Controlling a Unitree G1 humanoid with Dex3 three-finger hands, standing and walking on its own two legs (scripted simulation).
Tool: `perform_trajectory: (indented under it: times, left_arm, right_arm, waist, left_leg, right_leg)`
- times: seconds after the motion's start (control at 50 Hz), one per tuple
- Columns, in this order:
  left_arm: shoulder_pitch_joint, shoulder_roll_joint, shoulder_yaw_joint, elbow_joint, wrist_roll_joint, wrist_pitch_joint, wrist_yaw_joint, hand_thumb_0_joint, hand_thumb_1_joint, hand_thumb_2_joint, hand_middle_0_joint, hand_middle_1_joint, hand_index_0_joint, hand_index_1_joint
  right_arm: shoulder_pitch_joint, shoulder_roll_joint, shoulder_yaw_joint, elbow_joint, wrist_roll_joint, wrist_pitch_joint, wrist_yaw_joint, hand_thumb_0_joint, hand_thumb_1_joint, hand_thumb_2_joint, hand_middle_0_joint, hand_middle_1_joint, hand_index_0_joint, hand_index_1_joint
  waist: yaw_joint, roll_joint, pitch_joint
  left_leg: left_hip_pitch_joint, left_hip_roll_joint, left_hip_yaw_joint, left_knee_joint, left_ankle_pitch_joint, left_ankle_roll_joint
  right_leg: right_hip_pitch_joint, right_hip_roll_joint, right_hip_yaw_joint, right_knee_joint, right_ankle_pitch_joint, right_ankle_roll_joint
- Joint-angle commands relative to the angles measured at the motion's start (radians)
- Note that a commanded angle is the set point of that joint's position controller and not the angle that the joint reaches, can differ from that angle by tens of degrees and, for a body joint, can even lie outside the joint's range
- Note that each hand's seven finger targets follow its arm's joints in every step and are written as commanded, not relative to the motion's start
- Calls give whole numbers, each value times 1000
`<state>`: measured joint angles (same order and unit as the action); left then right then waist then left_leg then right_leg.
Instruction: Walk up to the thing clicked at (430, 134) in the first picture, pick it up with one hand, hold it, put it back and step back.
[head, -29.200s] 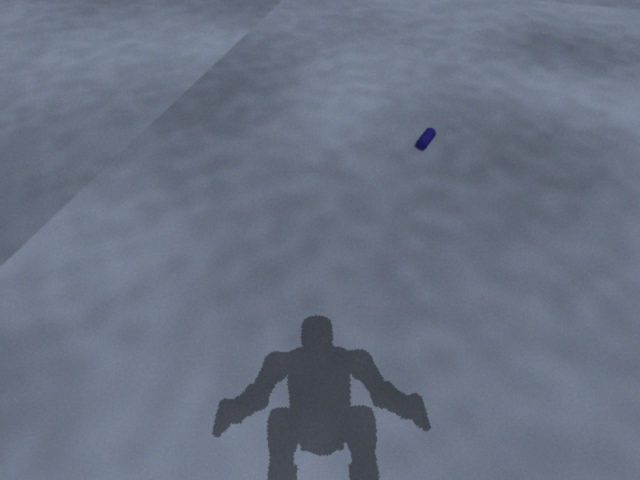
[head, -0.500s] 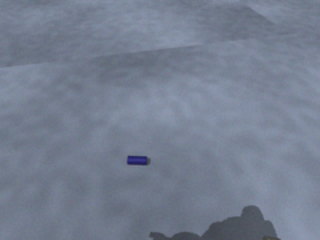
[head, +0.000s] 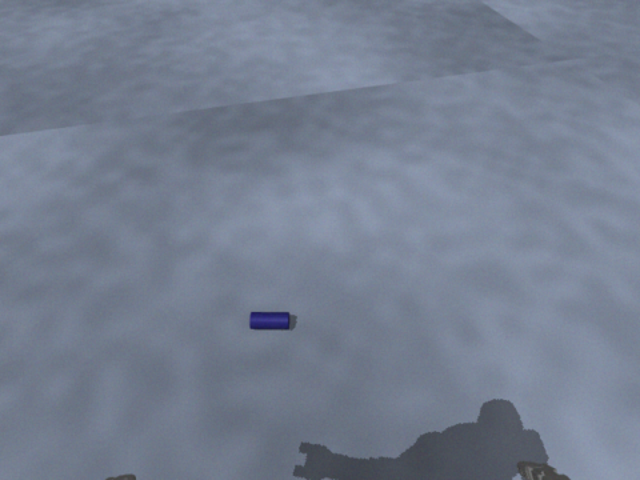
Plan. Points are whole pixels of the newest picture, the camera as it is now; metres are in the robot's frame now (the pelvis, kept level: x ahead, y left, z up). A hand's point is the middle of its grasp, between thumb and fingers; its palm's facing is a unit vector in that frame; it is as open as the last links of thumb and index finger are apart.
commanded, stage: stand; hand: left
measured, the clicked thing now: (270, 320) +0.72 +0.17 -0.75
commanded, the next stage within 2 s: walk up in 0.88 s
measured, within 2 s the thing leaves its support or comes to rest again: neither
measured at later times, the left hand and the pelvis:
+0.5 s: hand out of the picture +0.05 +0.24 -0.15, palm faces -0.02 -0.94 -0.35, open 7.4 cm; pelvis -0.01 -0.01 +0.00, yaw +1 degrees
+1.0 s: hand out of the picture +0.05 +0.25 -0.15, palm faces +0.03 -0.94 -0.33, open 7.3 cm; pelvis +0.00 -0.01 +0.00, yaw +2 degrees
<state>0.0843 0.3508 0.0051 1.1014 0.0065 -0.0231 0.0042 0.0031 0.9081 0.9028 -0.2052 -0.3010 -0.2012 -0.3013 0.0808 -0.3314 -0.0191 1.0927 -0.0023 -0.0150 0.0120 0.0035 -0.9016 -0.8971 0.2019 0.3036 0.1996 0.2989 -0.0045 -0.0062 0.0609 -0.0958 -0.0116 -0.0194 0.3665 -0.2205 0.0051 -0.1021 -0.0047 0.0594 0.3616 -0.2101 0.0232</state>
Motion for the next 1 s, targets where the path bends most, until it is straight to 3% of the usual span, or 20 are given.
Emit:
perform_trajectory:
  times: [0.0,0.3,0.5,0.64,0.68,0.7,0.84,0.86,0.88,0.9,0.92,0.94,0.96,0.98]
  left_arm:
    - [-39,213,38,-47,-1,-20,11,0,900,900,-200,-300,-200,-300]
    - [-31,215,30,-21,2,-15,5,0,900,900,-200,-300,-200,-300]
    - [-12,215,28,-20,1,-17,4,0,900,900,-200,-300,-200,-300]
    - [-13,229,29,-19,1,-14,4,0,900,900,-200,-300,-200,-300]
    - [3,219,27,-19,2,-17,4,0,900,900,-200,-300,-200,-300]
    - [5,219,27,-18,0,-18,4,0,900,900,-200,-300,-200,-300]
    - [-5,222,30,-23,-1,-17,4,0,900,900,-200,-300,-200,-300]
    - [68,281,82,-73,12,-23,-19,0,900,900,-200,-300,-200,-300]
    - [110,292,94,-58,22,-21,-25,0,900,900,-200,-300,-200,-300]
    - [124,301,105,-66,25,-21,-30,0,900,900,-200,-300,-200,-300]
    - [165,315,117,-73,25,-23,-28,0,900,900,-200,-300,-200,-300]
    - [186,333,128,-91,31,-30,-27,0,900,900,-200,-300,-200,-300]
    - [195,335,133,-105,32,-37,-26,0,900,900,-200,-300,-200,-300]
    - [191,324,132,-118,28,-40,-26,0,900,900,-200,-300,-200,-300]
  right_arm:
    - [-48,-216,-41,-51,0,-19,-15,0,-900,-900,200,300,200,300]
    - [-30,-229,-28,-15,-5,-18,-14,0,-900,-900,200,300,200,300]
    - [-11,-233,-22,-9,-4,-19,-15,0,-900,-900,200,300,200,300]
    - [4,-229,-21,-5,-5,-12,-12,0,-900,-900,200,300,200,300]
    - [-8,-235,-21,-10,-4,-15,-12,0,-900,-900,200,300,200,300]
    - [0,-231,-19,-6,-4,-15,-12,0,-900,-900,200,300,200,300]
    - [7,-229,-16,-13,-2,-17,-16,0,-900,-900,200,300,200,300]
    - [69,-289,-62,-65,-19,-27,1,0,-900,-900,200,300,200,300]
    - [59,-297,-70,-72,-31,-26,9,0,-900,-900,200,300,200,300]
    - [22,-279,-70,-99,-35,-24,14,0,-900,-900,200,300,200,300]
    - [-13,-245,-66,-130,-37,-26,17,0,-900,-900,200,300,200,300]
    - [-30,-234,-70,-149,-43,-31,18,0,-900,-900,200,300,200,300]
    - [-25,-247,-75,-160,-42,-38,16,0,-900,-900,200,300,200,300]
    - [-3,-250,-81,-164,-41,-45,19,0,-900,-900,200,300,200,300]
  waist:
    - [-2,9,-109]
    - [-3,21,-69]
    - [-3,19,-80]
    - [-5,-7,-40]
    - [2,7,-62]
    - [-1,11,-47]
    - [-2,7,-78]
    - [11,-13,-158]
    - [33,-3,-76]
    - [54,-34,11]
    - [82,-106,66]
    - [100,-155,105]
    - [95,-110,112]
    - [83,-76,72]
  left_leg:
    - [30,128,-92,-67,267,21]
    - [-25,125,-100,-113,112,12]
    - [-11,128,-99,-94,146,14]
    - [-42,121,-107,-107,38,14]
    - [-19,127,-105,-90,100,18]
    - [-23,120,-104,-97,81,13]
    - [-20,130,-105,-87,156,15]
    - [-34,71,-76,-1,-306,75]
    - [-169,73,-98,31,-468,85]
    - [-316,52,-83,86,-461,77]
    - [-441,17,-10,207,-334,52]
    - [-519,43,14,358,-247,29]
    - [-547,82,-29,383,-228,29]
    - [-508,88,-33,394,-236,27]
  right_leg:
    - [33,-110,60,-56,260,-35]
    - [7,-108,64,-91,124,-41]
    - [1,-115,68,-91,166,-42]
    - [-31,-108,72,-115,16,-45]
    - [-21,-113,72,-104,112,-44]
    - [-39,-111,73,-109,87,-42]
    - [6,-113,65,-86,169,-46]
    - [53,-60,65,-42,-307,-93]
    - [24,-86,127,-53,-500,-120]
    - [27,-127,207,-80,-571,-148]
    - [86,-206,313,-161,-595,-195]
    - [115,-313,420,-231,-492,-258]
    - [135,-347,441,-220,-327,-299]
    - [130,-323,407,-215,-281,-293]
